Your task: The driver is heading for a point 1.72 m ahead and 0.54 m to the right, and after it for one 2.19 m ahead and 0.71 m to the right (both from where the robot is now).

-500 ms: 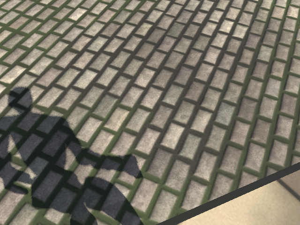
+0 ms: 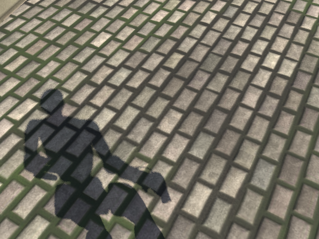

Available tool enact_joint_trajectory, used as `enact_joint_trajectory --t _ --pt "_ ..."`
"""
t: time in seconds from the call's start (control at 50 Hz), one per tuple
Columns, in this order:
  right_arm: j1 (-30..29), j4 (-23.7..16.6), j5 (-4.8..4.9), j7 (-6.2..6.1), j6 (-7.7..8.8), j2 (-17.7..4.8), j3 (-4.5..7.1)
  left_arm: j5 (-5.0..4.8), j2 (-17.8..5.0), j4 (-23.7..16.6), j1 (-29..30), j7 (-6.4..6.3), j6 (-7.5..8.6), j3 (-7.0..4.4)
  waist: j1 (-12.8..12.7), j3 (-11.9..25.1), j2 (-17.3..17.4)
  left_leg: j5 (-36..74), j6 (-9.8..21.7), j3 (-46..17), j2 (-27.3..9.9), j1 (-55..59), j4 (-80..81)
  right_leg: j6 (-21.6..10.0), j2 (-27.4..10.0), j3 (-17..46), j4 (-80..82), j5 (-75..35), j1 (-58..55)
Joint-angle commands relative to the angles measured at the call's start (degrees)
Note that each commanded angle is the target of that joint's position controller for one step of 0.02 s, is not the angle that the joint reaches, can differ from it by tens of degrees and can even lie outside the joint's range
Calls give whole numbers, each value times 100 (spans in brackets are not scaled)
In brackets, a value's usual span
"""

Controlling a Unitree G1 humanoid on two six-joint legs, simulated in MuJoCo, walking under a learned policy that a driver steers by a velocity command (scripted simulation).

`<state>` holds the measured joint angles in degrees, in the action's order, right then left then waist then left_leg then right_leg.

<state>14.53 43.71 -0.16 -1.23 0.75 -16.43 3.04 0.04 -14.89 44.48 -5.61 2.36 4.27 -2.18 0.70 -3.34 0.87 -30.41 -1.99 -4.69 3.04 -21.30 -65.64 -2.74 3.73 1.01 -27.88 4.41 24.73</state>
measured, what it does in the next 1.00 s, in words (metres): steps on the spot, turning right: left foot, then right foot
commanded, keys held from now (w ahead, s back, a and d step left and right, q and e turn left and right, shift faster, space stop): e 0.84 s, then no key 0.16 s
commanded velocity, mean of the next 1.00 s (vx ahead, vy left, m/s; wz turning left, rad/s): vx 0.04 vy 0.00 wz -0.49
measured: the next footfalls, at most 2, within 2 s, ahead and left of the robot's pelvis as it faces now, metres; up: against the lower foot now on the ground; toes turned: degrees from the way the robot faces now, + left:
left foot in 0.30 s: +0.15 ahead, +0.14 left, +0.00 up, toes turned -15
right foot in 0.72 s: +0.05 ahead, -0.11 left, +0.00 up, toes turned -28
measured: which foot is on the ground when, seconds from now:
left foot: up 0.00-0.28, down 0.30-0.72, up 0.74-1.00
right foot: down 0.00-0.30, up 0.32-0.70, down 0.72-1.00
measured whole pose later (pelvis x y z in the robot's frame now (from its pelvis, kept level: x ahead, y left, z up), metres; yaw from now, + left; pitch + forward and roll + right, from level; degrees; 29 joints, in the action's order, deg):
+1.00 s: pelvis +0.05 +0.00 +0.02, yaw -33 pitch +2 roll +2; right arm 8.5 41.7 -0.1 -2.0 -1.0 -18.3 5.0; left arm 0.0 -16.7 37.1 -9.2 -1.2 -1.8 -3.3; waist 0.0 -2.5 1.6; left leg -20.2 -5.1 -2.1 -1.1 -28.5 -53.5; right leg -3.0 3.1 4.8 -25.4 11.6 15.3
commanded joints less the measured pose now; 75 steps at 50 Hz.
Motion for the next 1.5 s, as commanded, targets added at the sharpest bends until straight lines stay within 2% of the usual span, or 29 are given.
enact_joint_trajectory --t 0.02,0.08,0.22,0.28,0.3,0.32,0.34,0.36,0.4,0.52,0.64,0.7,0.72,0.74,0.76,0.78,0.82,0.84,1.02,1.1,1.14,1.16,1.18,1.2,1.34,1.38,1.42,1.46,1.5 --pt "88 -460 -15 -123 -106 -707 237 20 -1016 -402 -19 -102 -149 -279 3 707 -480 241 -67 -93 -412 -939 209 -1100 -1550 2208 1143 -355 -1137" --pt "188 -409 -33 -200 -81 -434 178 34 -1071 -441 -73 -203 -260 -353 41 935 -849 472 -136 68 -246 -435 1251 -1073 -1262 1892 1162 -601 -873" --pt "-301 -547 13 -130 -2 -478 175 -88 -1128 -540 -140 -350 -505 -450 -123 961 -948 1247 -167 -56 -87 70 2692 -888 -1115 2392 1104 816 -754" --pt "-31 -471 41 -54 127 -539 225 -147 -1053 -591 -115 -398 -611 -428 107 882 -933 1983 35 38 -134 902 4171 -573 -852 2479 677 753 -596" --pt "106 -486 -29 -75 138 -855 306 -136 -846 -598 -295 -405 -622 -362 83 981 -533 2052 302 -488 -877 1473 4554 -281 -577 2206 123 1360 -182" --pt "-82 -552 -197 -107 64 -1386 421 -127 -562 -735 -442 -386 -583 -303 -196 831 1034 2599 1040 -1854 -2078 1682 4862 81 294 1078 -1094 2524 825" --pt "-223 -632 -358 -85 60 -1204 394 -73 -955 -749 -446 -374 -506 -413 -107 820 1425 3147 1645 -2507 -2676 1259 5001 322 228 675 -2518 3092 1018" --pt "-493 -758 -306 -104 79 -882 292 -93 -1243 -626 -616 -361 -509 -526 -201 769 950 3304 1635 -2086 -2488 1156 4903 431 37 771 -3268 2811 966" --pt "-881 -823 -100 -123 84 -630 218 -97 -1143 -400 -871 -414 -657 -557 -303 601 588 3319 1215 -1093 -1873 1231 4703 646 -60 629 -3909 2207 1112" --pt "-426 -669 -94 -195 -62 -786 273 -156 -701 -895 -208 -313 -718 -372 141 642 877 4044 1440 -266 -1831 1897 4630 974 -406 142 -3027 1757 1156" --pt "-544 -641 25 -66 -99 -1098 413 -132 -772 -1118 -203 -157 -774 -368 151 766 1021 4183 1433 118 -2090 1648 4470 681 -462 -390 -1481 1750 -51" --pt "-649 -560 193 -40 -78 -1056 423 -123 -781 -1017 -644 -102 -804 -434 -162 779 882 3816 1001 455 -1984 1333 3839 251 -281 -576 101 686 -1018" --pt "-311 -412 156 -16 -51 -855 376 -110 -991 -964 -867 -156 -800 -518 -188 864 382 3082 567 825 -1735 768 3207 26 -366 -186 609 -183 -1824" --pt "-276 -582 -152 22 -35 -462 246 -90 -1721 -1050 -1070 -265 -774 -688 -60 981 -1397 486 -63 1388 -1052 -853 1439 -574 -1854 1804 602 -2514 -2932" --pt "-800 -856 -173 -29 -16 -513 244 97 -1847 -1197 -962 -225 -656 -658 -314 1043 -1738 -1011 -295 691 -365 -1787 224 -1764 -2715 2877 605 -3253 -2595" --pt "-1061 -868 -67 -63 -26 -763 315 153 -1579 -1169 -974 -185 -536 -593 -497 1106 -1083 -790 -250 202 -482 -1801 -309 -1794 -2457 2531 736 -2664 -2437" --pt "-946 -724 -19 -140 -70 -795 366 -9 -1277 -1146 -447 -246 -458 -505 -181 797 -683 134 -172 51 -601 -1855 -128 -1169 -1813 1846 726 -1756 -2185" --pt "-863 -699 -59 -172 -93 -852 391 -91 -1179 -1174 -264 -284 -481 -455 -91 741 -751 425 -209 33 -592 -1740 -8 -1068 -1697 1740 745 -1724 -2023" --pt "-772 -611 23 -31 -93 -531 223 39 -1091 -1046 -245 -374 -550 -340 -215 767 -946 1017 -287 217 -502 -386 1925 -1077 -1463 1587 801 -641 -1476" --pt "-494 -459 34 68 -47 -383 145 89 -637 -824 -91 -279 -504 -114 -75 676 -836 1587 -134 359 -546 769 3397 -900 -1385 1461 719 23 -1054" --pt "-488 -481 -69 83 -10 -546 131 133 -570 -626 -393 -254 -414 -71 -62 591 -479 2935 53 76 -688 1444 4262 -409 -1046 1237 562 588 -828" --pt "-579 -619 -74 46 -10 -1011 206 226 -706 -601 -648 -254 -368 -117 -350 594 143 4089 269 -420 -1157 1478 4052 -131 -643 909 170 1110 -741" --pt "-745 -565 2 61 -18 -1170 265 214 -690 -607 -722 -283 -348 -141 -527 573 787 3414 629 -618 -1201 954 4059 116 -268 416 138 1232 -953" --pt "-792 -638 37 95 -10 -1005 253 194 -855 -617 -383 -345 -367 -179 -281 443 769 2771 764 -835 -1177 535 4285 253 -231 250 -80 1130 -1193" --pt "-659 -846 90 -6 -48 -916 257 75 -632 -692 -445 -418 -490 -329 -187 561 592 2524 781 -1245 -985 152 3949 70 -339 56 -293 1009 -1301" --pt "-707 -1005 111 -24 -101 -805 243 72 -772 -668 -596 -396 -480 -414 -169 570 -74 2238 533 -797 -584 -259 3301 -169 -766 428 179 893 -1497" --pt "-563 -1100 97 3 -152 -639 215 99 -1037 -675 -672 -400 -468 -487 -112 580 -1190 896 177 76 -114 -930 1952 -970 -2094 1660 864 2 -1803" --pt "-658 -1152 101 55 -206 -885 344 132 -929 -821 -597 -457 -371 -417 -197 578 -821 -547 -2 1 -426 -1433 -18 -1589 -2848 2053 930 -1404 -1825" --pt "-623 -1135 143 88 -292 -641 285 34 -1048 -839 -244 -477 -342 -452 -44 430 -554 -20 -68 6 -706 -1487 309 -1188 -2416 1189 868 -1330 -1821"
